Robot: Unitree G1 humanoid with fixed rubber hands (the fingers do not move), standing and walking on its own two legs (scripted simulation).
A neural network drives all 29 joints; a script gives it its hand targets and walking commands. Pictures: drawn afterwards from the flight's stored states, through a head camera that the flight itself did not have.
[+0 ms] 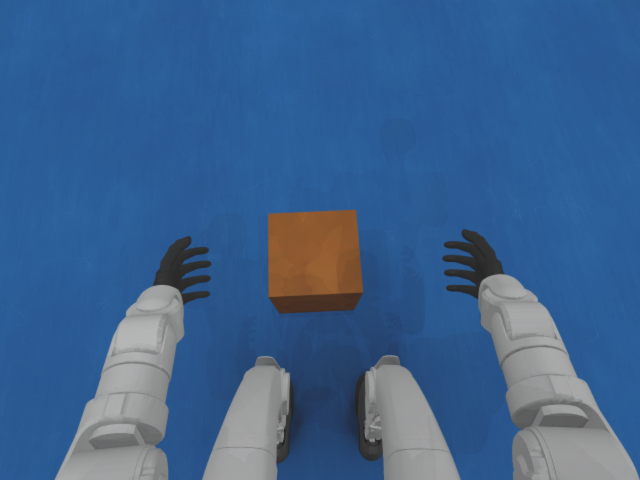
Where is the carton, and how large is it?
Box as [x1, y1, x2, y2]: [268, 210, 362, 313]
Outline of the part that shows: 355,210 268,214 268,296 280,313 344,310 354,308 362,293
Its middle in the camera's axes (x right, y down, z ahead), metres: -0.01 +0.07 +1.01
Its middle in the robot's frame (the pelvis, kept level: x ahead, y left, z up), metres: +0.49 +0.03 -0.56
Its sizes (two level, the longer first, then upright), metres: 0.210 0.200 0.250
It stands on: the floor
